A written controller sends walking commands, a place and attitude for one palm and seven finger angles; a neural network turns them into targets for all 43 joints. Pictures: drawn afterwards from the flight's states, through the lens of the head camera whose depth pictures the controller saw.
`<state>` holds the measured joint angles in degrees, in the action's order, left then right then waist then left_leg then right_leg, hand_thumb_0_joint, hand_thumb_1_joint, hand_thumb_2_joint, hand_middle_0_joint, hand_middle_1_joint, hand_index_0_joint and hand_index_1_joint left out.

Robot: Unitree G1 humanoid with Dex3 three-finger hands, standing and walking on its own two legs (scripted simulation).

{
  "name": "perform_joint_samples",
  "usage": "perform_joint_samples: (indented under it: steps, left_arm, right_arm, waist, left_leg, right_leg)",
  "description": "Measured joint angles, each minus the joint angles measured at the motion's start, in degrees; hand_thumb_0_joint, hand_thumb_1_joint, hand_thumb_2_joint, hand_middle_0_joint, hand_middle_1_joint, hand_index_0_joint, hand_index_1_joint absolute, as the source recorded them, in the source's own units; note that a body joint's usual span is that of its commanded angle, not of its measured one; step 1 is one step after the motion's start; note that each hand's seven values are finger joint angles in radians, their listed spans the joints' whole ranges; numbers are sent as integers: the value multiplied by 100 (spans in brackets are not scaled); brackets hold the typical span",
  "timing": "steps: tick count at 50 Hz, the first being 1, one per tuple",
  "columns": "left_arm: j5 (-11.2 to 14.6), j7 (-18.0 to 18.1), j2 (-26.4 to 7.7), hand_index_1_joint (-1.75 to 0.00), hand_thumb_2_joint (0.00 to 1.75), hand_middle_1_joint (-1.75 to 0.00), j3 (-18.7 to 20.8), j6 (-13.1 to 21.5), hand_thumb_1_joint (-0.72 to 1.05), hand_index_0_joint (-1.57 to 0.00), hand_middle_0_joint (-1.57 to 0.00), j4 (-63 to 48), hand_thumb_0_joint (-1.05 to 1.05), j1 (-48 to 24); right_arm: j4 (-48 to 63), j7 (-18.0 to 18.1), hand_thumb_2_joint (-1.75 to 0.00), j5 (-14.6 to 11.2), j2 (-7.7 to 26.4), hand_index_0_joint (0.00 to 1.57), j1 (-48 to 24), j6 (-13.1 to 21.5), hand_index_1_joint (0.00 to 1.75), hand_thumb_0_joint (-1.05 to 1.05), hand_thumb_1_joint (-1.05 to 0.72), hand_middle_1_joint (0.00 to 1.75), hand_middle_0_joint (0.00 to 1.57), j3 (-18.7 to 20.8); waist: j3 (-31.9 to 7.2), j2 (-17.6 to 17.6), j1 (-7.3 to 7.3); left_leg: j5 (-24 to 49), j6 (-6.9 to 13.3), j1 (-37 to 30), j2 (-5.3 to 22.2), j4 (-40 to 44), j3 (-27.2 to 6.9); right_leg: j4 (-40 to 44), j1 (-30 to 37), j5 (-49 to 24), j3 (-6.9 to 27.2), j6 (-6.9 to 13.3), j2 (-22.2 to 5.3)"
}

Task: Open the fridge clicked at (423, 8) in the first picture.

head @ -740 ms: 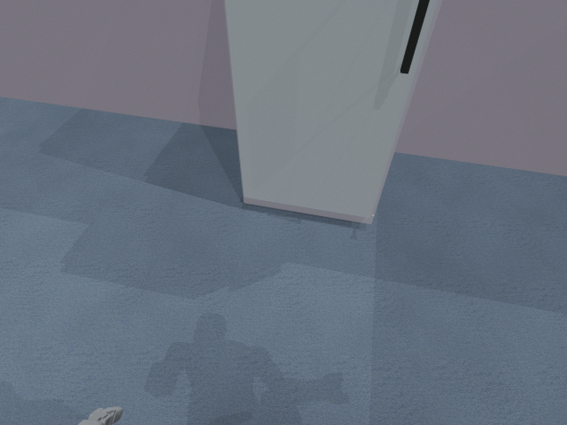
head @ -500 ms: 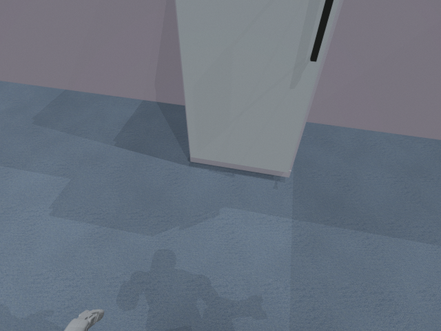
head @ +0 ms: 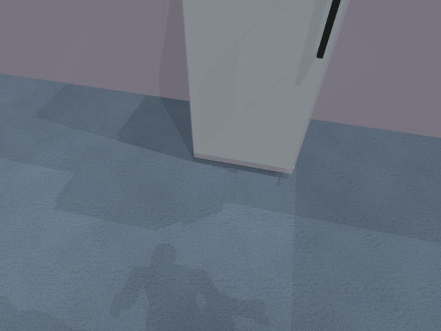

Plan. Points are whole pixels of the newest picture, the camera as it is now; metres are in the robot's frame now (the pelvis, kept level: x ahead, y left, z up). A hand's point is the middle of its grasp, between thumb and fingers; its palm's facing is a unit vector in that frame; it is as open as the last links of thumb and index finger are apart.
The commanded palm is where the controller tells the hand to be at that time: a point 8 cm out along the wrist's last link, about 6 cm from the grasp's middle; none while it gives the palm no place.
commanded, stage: stand and wait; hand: right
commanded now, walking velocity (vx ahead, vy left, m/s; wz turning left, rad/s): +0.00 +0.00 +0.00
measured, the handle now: out of the picture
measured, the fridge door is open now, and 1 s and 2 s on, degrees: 0 0 0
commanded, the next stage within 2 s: look at it before walking up in 0.08 s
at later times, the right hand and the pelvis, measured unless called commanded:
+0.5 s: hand out of the picture +0.08 -0.24 -0.16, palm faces -0.03 +0.95 -0.32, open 7.4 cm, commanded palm none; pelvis +0.00 +0.00 +0.00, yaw +0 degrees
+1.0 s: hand out of the picture +0.07 -0.23 -0.17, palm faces +0.01 +0.97 -0.26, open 7.4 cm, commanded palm none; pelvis +0.03 -0.01 +0.00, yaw -1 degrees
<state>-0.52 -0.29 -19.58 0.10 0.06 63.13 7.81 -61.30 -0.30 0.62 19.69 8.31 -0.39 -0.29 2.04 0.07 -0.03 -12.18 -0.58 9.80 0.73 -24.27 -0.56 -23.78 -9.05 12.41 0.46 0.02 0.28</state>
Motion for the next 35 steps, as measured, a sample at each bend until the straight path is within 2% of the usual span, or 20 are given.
perform_joint_samples:
  steps: [35]
  left_arm:
    - [14, 6, 29, -30, 90, -30, -16, 35, 91, -20, -21, 80, 0, -125]
  right_arm:
    - [-77, 1, -90, 5, -11, 20, -44, 42, 30, 1, -90, 30, 21, -5]
  waist:
    - [5, 49, 14]
  left_leg:
    - [65, 20, -105, -37, 212, -10]
  right_leg:
    - [191, 104, -44, -11, -27, -40]
